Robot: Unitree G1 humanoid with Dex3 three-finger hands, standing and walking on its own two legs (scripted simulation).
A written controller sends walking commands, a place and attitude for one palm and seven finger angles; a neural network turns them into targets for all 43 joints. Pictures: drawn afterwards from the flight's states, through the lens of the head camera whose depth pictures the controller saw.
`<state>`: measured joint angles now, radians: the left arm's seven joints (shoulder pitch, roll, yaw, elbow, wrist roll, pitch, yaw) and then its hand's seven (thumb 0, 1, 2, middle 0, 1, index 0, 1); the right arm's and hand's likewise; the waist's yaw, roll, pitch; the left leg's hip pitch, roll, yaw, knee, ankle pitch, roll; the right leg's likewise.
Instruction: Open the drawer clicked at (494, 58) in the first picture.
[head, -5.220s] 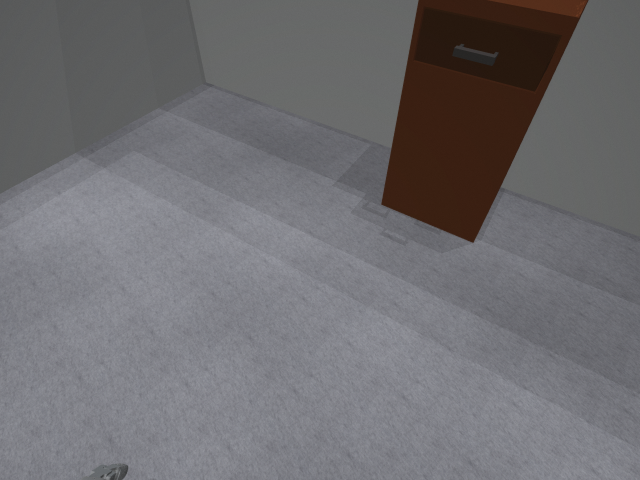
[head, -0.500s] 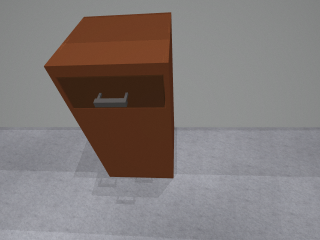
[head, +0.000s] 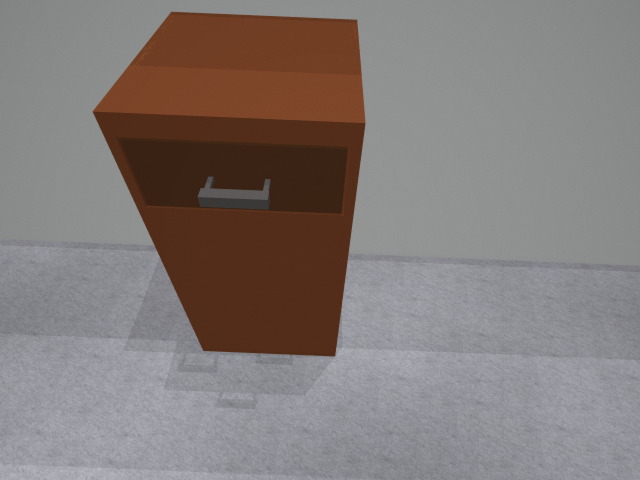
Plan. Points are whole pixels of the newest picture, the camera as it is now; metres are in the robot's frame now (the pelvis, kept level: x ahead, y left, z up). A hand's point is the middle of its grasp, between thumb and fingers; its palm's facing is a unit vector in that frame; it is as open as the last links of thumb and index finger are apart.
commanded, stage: come to a stop and stand still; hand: left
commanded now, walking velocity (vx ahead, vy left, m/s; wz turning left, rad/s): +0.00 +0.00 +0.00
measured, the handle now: (236, 190) +0.58 +0.21 -0.01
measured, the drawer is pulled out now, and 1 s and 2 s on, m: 0.00 0.00 0.00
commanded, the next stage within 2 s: look again from close up in 0.42 s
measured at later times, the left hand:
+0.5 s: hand out of the picture +0.01 +0.17 -0.18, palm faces +0.04 -0.98 -0.18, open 7.3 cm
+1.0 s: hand out of the picture +0.01 +0.17 -0.17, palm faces +0.03 -0.98 -0.21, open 7.3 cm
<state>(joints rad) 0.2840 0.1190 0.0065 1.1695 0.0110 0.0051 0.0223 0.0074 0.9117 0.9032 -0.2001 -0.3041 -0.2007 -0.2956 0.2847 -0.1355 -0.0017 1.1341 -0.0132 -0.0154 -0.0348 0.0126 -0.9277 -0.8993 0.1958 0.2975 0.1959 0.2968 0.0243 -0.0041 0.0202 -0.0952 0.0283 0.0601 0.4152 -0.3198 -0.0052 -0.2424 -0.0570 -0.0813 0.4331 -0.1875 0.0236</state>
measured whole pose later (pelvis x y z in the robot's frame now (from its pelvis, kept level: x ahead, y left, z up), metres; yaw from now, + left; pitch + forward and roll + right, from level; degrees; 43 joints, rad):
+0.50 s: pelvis +0.01 +0.00 +0.00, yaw +0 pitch -1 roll -1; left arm 0.26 0.14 0.01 1.16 0.01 0.00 0.04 0.01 0.92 0.90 -0.20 -0.30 -0.20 -0.30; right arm 0.31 -0.12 0.00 1.16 -0.01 -0.02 -0.04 0.00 -0.90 -0.90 0.19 0.30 0.19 0.30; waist 0.01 0.01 0.03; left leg -0.05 0.03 0.07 0.40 -0.34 0.00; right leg -0.20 -0.06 -0.07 0.44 -0.21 0.03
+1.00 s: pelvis +0.01 -0.01 -0.01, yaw +0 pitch -2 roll +0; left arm 0.27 0.13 0.00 1.12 0.01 0.00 0.02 0.01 0.91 0.90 -0.20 -0.30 -0.20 -0.30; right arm 0.32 -0.16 0.01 1.08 -0.02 -0.02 -0.02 0.00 -0.91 -0.90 0.19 0.30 0.19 0.30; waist 0.00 0.05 0.04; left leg -0.08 0.03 0.07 0.48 -0.37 -0.01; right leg -0.26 -0.06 -0.07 0.56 -0.27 0.01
